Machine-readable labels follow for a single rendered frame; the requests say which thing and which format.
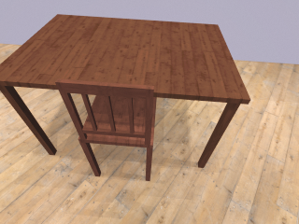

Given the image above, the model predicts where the chair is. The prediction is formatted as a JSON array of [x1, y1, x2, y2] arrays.
[[55, 78, 157, 181]]

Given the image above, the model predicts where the table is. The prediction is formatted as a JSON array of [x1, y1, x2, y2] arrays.
[[0, 14, 250, 168]]

